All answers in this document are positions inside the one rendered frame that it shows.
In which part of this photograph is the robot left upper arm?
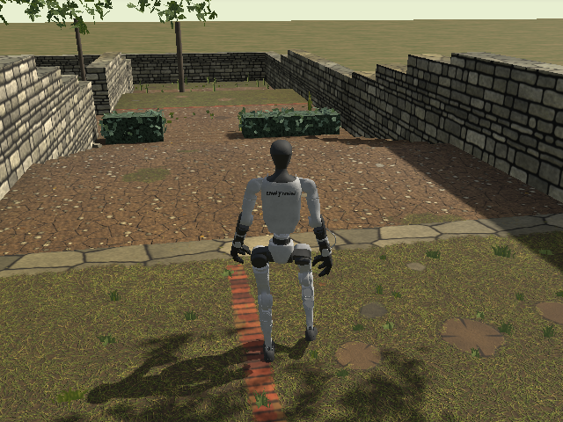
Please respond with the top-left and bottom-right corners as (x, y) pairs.
(239, 178), (263, 226)

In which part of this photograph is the robot left hand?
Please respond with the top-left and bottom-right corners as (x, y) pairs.
(230, 245), (251, 264)

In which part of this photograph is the robot right hand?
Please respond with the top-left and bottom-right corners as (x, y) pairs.
(312, 253), (333, 277)

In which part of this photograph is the robot right upper arm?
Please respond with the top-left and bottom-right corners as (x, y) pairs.
(300, 178), (322, 228)

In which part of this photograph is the humanoid robot head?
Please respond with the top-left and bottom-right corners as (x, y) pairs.
(267, 140), (296, 183)

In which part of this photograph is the left robot thigh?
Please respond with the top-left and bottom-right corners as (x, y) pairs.
(251, 245), (273, 310)

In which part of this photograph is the right robot forearm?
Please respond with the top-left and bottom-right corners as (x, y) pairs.
(313, 215), (332, 257)

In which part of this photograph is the left robot forearm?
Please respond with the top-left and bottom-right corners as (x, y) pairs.
(232, 212), (249, 248)

